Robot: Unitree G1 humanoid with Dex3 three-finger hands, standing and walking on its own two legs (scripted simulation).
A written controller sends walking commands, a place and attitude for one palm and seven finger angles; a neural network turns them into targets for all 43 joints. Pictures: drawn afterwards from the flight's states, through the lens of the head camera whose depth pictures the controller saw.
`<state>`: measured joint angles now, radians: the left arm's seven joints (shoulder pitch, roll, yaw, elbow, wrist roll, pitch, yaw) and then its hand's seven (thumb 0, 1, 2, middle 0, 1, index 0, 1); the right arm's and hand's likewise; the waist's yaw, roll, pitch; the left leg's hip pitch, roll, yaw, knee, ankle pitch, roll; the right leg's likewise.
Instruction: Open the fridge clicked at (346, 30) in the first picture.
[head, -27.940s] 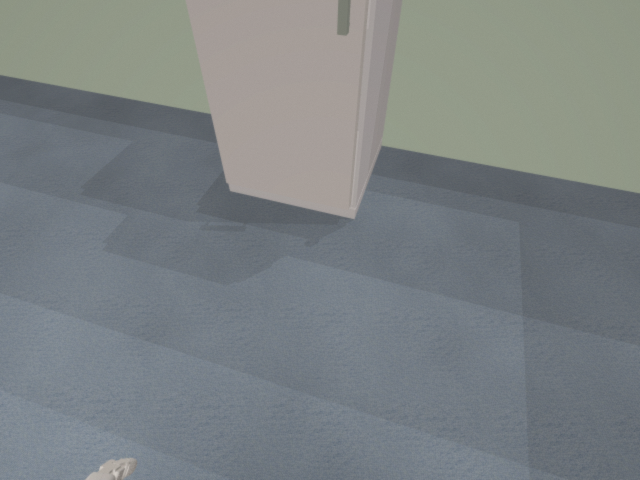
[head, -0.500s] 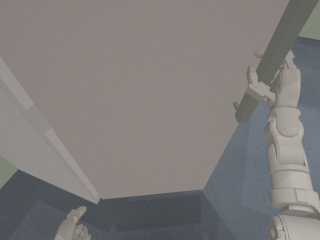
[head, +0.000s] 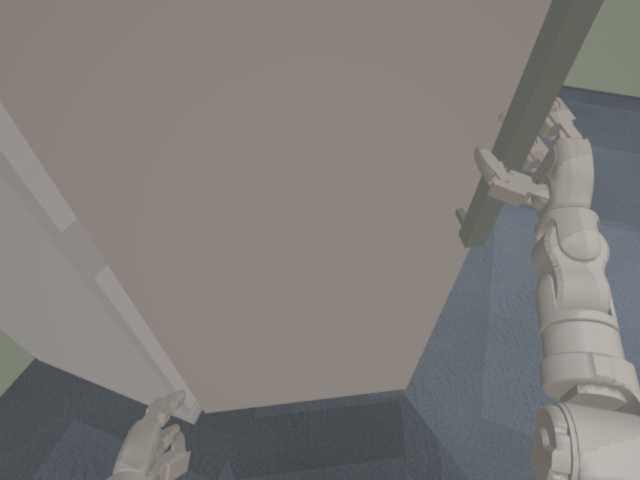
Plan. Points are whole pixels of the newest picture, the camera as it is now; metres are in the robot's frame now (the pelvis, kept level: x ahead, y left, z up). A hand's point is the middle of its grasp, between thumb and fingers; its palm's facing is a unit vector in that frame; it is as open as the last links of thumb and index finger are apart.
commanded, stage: loosen the grip on the handle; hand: right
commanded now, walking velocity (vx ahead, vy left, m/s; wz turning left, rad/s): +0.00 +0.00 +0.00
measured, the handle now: (509, 121) +0.47 -0.17 +0.24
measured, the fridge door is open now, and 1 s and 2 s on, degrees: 63 63 63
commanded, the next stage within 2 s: slip the hand off the handle in 0.42 s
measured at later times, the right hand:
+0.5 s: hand (500, 185) +0.41 -0.17 +0.19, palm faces +0.11 +0.99 -0.13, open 14.5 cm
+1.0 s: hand (569, 197) +0.40 -0.24 +0.18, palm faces +0.16 +0.98 -0.12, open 14.7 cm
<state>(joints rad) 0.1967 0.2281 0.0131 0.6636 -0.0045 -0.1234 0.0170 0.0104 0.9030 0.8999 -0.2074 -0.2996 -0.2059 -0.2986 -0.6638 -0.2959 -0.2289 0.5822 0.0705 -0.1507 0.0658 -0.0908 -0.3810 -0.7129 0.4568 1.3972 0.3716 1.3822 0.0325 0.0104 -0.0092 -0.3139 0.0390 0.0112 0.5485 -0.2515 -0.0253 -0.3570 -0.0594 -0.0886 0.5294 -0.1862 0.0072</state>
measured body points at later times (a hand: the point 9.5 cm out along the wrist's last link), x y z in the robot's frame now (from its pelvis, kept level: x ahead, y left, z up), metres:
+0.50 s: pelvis +0.01 +0.02 -0.01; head +0.02 +0.02 +0.44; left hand +0.09 +0.29 -0.11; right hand +0.40 -0.22 +0.19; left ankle +0.02 +0.14 -0.73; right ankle +0.06 -0.12 -0.73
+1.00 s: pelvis +0.05 +0.00 -0.01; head +0.05 -0.01 +0.44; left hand +0.19 +0.24 -0.10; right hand +0.39 -0.29 +0.19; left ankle +0.02 +0.14 -0.73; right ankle +0.06 -0.12 -0.73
